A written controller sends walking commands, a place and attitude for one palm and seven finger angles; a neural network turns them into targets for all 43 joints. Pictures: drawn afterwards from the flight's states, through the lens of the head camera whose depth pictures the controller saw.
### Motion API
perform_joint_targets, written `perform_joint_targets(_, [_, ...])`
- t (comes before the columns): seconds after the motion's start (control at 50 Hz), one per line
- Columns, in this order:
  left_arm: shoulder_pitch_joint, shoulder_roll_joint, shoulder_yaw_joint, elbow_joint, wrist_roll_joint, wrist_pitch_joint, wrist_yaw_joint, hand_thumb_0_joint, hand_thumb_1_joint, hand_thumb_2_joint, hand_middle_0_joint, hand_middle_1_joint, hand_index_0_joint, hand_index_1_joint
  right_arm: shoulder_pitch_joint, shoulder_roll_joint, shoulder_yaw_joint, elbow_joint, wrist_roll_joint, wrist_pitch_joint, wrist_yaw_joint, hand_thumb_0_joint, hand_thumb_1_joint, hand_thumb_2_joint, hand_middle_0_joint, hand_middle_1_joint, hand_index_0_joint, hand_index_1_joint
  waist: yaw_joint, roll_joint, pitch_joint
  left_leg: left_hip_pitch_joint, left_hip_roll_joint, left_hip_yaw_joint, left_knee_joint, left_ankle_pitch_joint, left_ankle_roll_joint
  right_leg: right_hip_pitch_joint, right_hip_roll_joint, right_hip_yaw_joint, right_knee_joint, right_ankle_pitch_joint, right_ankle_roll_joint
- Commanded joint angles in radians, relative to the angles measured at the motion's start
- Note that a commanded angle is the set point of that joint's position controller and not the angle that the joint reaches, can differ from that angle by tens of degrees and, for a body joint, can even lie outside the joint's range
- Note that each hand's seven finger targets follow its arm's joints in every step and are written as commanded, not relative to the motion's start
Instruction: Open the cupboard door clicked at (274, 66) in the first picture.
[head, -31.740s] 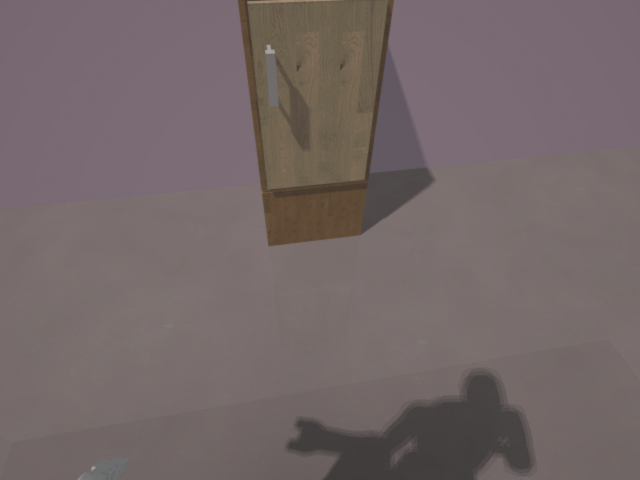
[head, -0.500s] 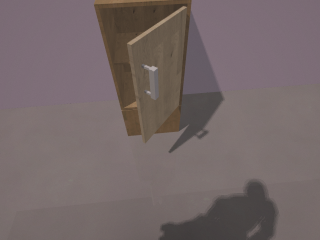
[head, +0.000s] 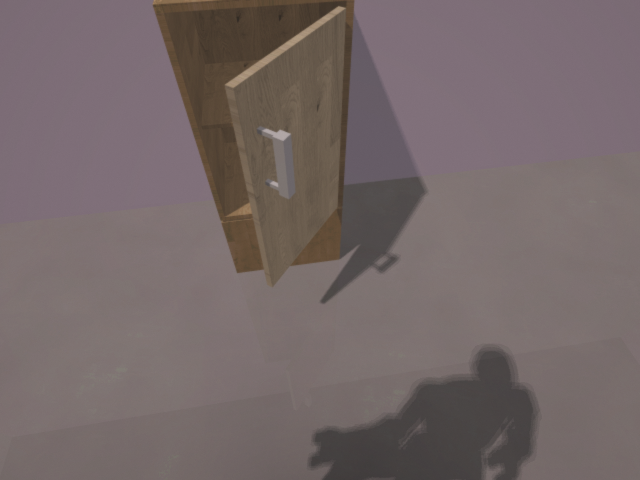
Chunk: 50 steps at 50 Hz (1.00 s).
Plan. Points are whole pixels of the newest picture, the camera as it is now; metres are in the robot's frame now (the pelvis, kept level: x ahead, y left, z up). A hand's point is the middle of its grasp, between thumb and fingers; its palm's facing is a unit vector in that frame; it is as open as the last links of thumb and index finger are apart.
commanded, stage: walk to a spot facing it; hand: left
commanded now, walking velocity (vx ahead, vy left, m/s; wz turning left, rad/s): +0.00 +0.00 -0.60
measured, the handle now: (275, 162) +0.65 +0.13 -0.02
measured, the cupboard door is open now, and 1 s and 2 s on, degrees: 49 49 49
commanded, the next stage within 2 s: none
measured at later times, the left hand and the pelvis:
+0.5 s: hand out of the picture +0.11 +0.16 -0.18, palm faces -0.22 -0.93 -0.29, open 7.4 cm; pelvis -0.01 -0.03 -0.02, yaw -16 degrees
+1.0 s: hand (269, 436) +0.20 +0.10 -0.17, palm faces -0.53 -0.81 -0.25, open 7.4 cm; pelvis +0.00 -0.03 -0.01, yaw -35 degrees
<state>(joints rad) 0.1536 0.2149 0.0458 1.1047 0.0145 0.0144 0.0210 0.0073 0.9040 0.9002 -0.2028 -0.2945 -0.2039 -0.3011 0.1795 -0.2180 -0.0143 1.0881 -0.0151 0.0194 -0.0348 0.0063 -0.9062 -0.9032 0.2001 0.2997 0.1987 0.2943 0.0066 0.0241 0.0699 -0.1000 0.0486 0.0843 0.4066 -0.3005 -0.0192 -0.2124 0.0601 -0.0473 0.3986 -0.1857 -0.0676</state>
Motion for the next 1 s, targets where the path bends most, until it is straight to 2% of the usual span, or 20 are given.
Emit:
perform_joint_targets(0.0, [0.022, 0.179, 0.047, -0.076, 0.006, 0.006, 0.002, 0.0, 0.9, 0.9, -0.2, -0.3, -0.2, -0.3, 0.119, -0.102, -0.041, -0.046, 0.002, 0.012, -0.017, 0.0, -0.9, -0.9, 0.2, 0.3, 0.2, 0.3, -0.029, -0.103, -0.074, -0.049, 0.053, 0.01, 0.08, 0.03, 0.012, 0.024, -0.229, 0.27, -0.064, 0.295, -0.039])
perform_joint_targets(0.06, [-0.005, 0.162, 0.055, -0.112, 0.007, 0.015, -0.003, 0.0, 0.9, 0.9, -0.2, -0.3, -0.2, -0.3, 0.139, -0.101, -0.047, -0.063, -0.001, 0.01, -0.019, 0.0, -0.9, -0.9, 0.2, 0.3, 0.2, 0.3, -0.044, -0.056, -0.059, -0.013, 0.084, -0.02, 0.04, 0.007, 0.03, -0.087, -0.184, 0.271, -0.033, 0.175, -0.034])
perform_joint_targets(0.1, [-0.037, 0.115, 0.05, -0.152, 0.005, 0.02, -0.016, 0.0, 0.9, 0.9, -0.2, -0.3, -0.2, -0.3, 0.148, -0.152, -0.059, -0.075, -0.013, 0.001, -0.023, 0.0, -0.9, -0.9, 0.2, 0.3, 0.2, 0.3, -0.053, 0.138, -0.03, 0.044, 0.236, -0.154, -0.098, 0.081, 0.093, -0.231, -0.057, 0.136, 0.181, 0.093, 0.02])
perform_joint_targets(0.12, [-0.059, 0.097, 0.05, -0.174, 0.006, 0.023, -0.022, 0.0, 0.9, 0.9, -0.2, -0.3, -0.2, -0.3, 0.143, -0.169, -0.063, -0.085, -0.019, -0.005, -0.027, 0.0, -0.9, -0.9, 0.2, 0.3, 0.2, 0.3, -0.051, 0.233, -0.012, 0.046, 0.357, -0.233, -0.162, 0.235, 0.159, -0.296, -0.024, 0.054, 0.396, -0.183, 0.042])
perform_joint_targets(0.14, [-0.061, 0.104, 0.058, -0.181, 0.01, 0.03, -0.022, 0.0, 0.9, 0.9, -0.2, -0.3, -0.2, -0.3, 0.143, -0.152, -0.057, -0.092, -0.02, -0.01, -0.03, 0.0, -0.9, -0.9, 0.2, 0.3, 0.2, 0.3, -0.041, 0.193, -0.014, 0.053, 0.404, -0.223, -0.152, 0.374, 0.203, -0.342, -0.043, 0.08, 0.588, -0.308, 0.053])
perform_joint_targets(0.18, [-0.04, 0.1, 0.068, -0.188, 0.011, 0.036, -0.032, 0.0, 0.9, 0.9, -0.2, -0.3, -0.2, -0.3, 0.107, -0.141, -0.051, -0.118, -0.022, -0.02, -0.036, 0.0, -0.9, -0.9, 0.2, 0.3, 0.2, 0.3, -0.006, 0.093, -0.015, 0.047, 0.378, -0.145, -0.098, 0.532, 0.211, -0.365, -0.081, 0.108, 0.688, -0.307, 0.068])
perform_joint_targets(0.32, [0.043, 0.072, 0.06, -0.189, 0.005, 0.014, -0.047, 0.0, 0.9, 0.9, -0.2, -0.3, -0.2, -0.3, 0.089, -0.195, -0.075, -0.14, -0.018, -0.011, -0.014, 0.0, -0.9, -0.9, 0.2, 0.3, 0.2, 0.3, 0.017, 0.109, -0.099, 0.048, 0.269, 0.084, 0.164, 0.587, 0.081, -0.048, -0.045, -0.065, 0.19, -0.1, 0.056])
perform_joint_targets(0.34, [0.127, 0.117, 0.07, -0.171, 0.008, 0.005, -0.041, 0.0, 0.9, 0.9, -0.2, -0.3, -0.2, -0.3, 0.066, -0.192, -0.081, -0.159, -0.007, -0.008, -0.007, 0.0, -0.9, -0.9, 0.2, 0.3, 0.2, 0.3, 0.062, 0.027, -0.131, -0.04, 0.223, 0.124, 0.316, 0.482, 0.035, 0.09, -0.072, -0.015, 0.059, 0.127, 0.037])
perform_joint_targets(0.36, [0.188, 0.238, 0.097, -0.158, 0.019, -0.007, -0.023, 0.0, 0.9, 0.9, -0.2, -0.3, -0.2, -0.3, 0.043, -0.116, -0.073, -0.204, 0.008, -0.004, -0.001, 0.0, -0.9, -0.9, 0.2, 0.3, 0.2, 0.3, 0.083, -0.273, -0.157, -0.325, 0.085, 0.16, 0.559, -0.016, -0.028, 0.27, -0.314, 0.376, -0.025, 0.476, -0.07])
perform_joint_targets(0.38, [0.231, 0.285, 0.105, -0.145, 0.001, -0.004, -0.01, 0.0, 0.9, 0.9, -0.2, -0.3, -0.2, -0.3, -0.02, -0.098, -0.065, -0.241, 0.011, 0.007, -0.002, 0.0, -0.9, -0.9, 0.2, 0.3, 0.2, 0.3, 0.11, -0.337, -0.149, -0.426, 0.012, 0.026, 0.746, -0.389, -0.042, 0.243, -0.445, 0.548, -0.042, 0.69, -0.182])
perform_joint_targets(0.42, [0.125, 0.233, 0.092, -0.182, 0.007, 0.004, 0.006, 0.0, 0.9, 0.9, -0.2, -0.3, -0.2, -0.3, -0.054, -0.085, -0.063, -0.243, 0.01, 0.015, 0.003, 0.0, -0.9, -0.9, 0.2, 0.3, 0.2, 0.3, 0.061, -0.208, -0.052, -0.474, 0.064, -0.088, 0.79, -0.294, -0.029, 0.093, -0.374, 0.475, -0.06, 0.325, -0.193])
perform_joint_targets(0.52, [0.047, 0.212, 0.084, -0.227, 0.018, 0.001, 0.008, 0.0, 0.9, 0.9, -0.2, -0.3, -0.2, -0.3, -0.04, -0.058, -0.055, -0.228, 0.009, 0.012, 0.006, 0.0, -0.9, -0.9, 0.2, 0.3, 0.2, 0.3, 0.008, -0.113, -0.124, -0.333, 0.016, -0.062, 0.578, -0.176, -0.049, 0.025, -0.271, 0.406, -0.009, 0.383, -0.149])
perform_joint_targets(0.66, [-0.017, 0.195, 0.085, -0.256, 0.01, 0.018, -0.009, 0.0, 0.9, 0.9, -0.2, -0.3, -0.2, -0.3, 0.069, -0.093, -0.063, -0.22, 0.017, -0.013, -0.007, 0.0, -0.9, -0.9, 0.2, 0.3, 0.2, 0.3, -0.057, -0.181, -0.138, -0.027, -0.021, -0.063, 0.088, 0.044, -0.033, -0.138, -0.176, 0.412, 0.07, 0.202, -0.039])
perform_joint_targets(0.68, [-0.014, 0.138, 0.074, -0.274, 0.001, 0.021, -0.013, 0.0, 0.9, 0.9, -0.2, -0.3, -0.2, -0.3, 0.095, -0.154, -0.073, -0.217, 0.009, -0.024, -0.015, 0.0, -0.9, -0.9, 0.2, 0.3, 0.2, 0.3, -0.069, 0.002, -0.139, 0.09, 0.102, -0.193, -0.057, 0.027, 0.002, -0.271, -0.085, 0.339, 0.17, 0.031, 0.012])
perform_joint_targets(0.7, [-0.006, 0.089, 0.06, -0.297, -0.009, 0.021, -0.027, 0.0, 0.9, 0.9, -0.2, -0.3, -0.2, -0.3, 0.098, -0.256, -0.091, -0.233, -0.011, -0.032, -0.016, 0.0, -0.9, -0.9, 0.2, 0.3, 0.2, 0.3, -0.066, 0.324, -0.124, 0.121, 0.389, -0.496, -0.172, 0.106, 0.109, -0.422, 0.033, 0.161, 0.424, -0.362, 0.08])
perform_joint_targets(0.72, [-0.057, 0.131, 0.064, -0.307, 0.005, 0.022, -0.032, 0.0, 0.9, 0.9, -0.2, -0.3, -0.2, -0.3, 0.103, -0.267, -0.087, -0.237, -0.018, -0.026, -0.021, 0.0, -0.9, -0.9, 0.2, 0.3, 0.2, 0.3, -0.08, 0.226, -0.081, 0.001, 0.474, -0.526, -0.163, 0.228, 0.197, -0.402, -0.017, 0.139, 0.635, -0.434, 0.096])
perform_joint_targets(0.74, [-0.035, 0.138, 0.069, -0.314, 0.004, 0.017, -0.039, 0.0, 0.9, 0.9, -0.2, -0.3, -0.2, -0.3, 0.039, -0.235, -0.075, -0.274, -0.021, -0.025, -0.023, 0.0, -0.9, -0.9, 0.2, 0.3, 0.2, 0.3, -0.031, 0.087, -0.058, -0.077, 0.449, -0.442, -0.138, 0.267, 0.221, -0.366, -0.066, 0.132, 0.704, -0.378, 0.108])
perform_joint_targets(0.82, [-0.005, 0.106, 0.066, -0.283, 0.007, 0.032, -0.061, 0.0, 0.9, 0.9, -0.2, -0.3, -0.2, -0.3, -0.023, -0.17, -0.055, -0.289, -0.024, -0.026, -0.016, 0.0, -0.9, -0.9, 0.2, 0.3, 0.2, 0.3, 0.01, 0.212, -0.068, -0.052, 0.252, -0.103, -0.052, 0.466, 0.13, -0.353, -0.075, 0.051, 0.732, -0.271, 0.131])
perform_joint_targets(0.92, [-0.056, 0.082, 0.046, -0.302, 0.002, 0.018, -0.07, 0.0, 0.9, 0.9, -0.2, -0.3, -0.2, -0.3, 0.08, -0.217, -0.074, -0.257, -0.024, -0.018, -0.004, 0.0, -0.9, -0.9, 0.2, 0.3, 0.2, 0.3, -0.039, 0.214, -0.147, 0.02, 0.264, -0.03, 0.028, 0.482, 0.11, -0.187, -0.057, -0.053, 0.368, -0.271, 0.11])
perform_joint_targets(0.98, [0.06, 0.123, 0.057, -0.259, 0.006, 0.006, -0.072, 0.0, 0.9, 0.9, -0.2, -0.3, -0.2, -0.3, 0.05, -0.219, -0.079, -0.261, -0.015, -0.011, 0.009, 0.0, -0.9, -0.9, 0.2, 0.3, 0.2, 0.3, 0.026, 0.115, -0.176, -0.14, 0.226, 0.028, 0.18, 0.092, 0.041, 0.101, -0.038, -0.075, 0.064, -0.124, 0.071])
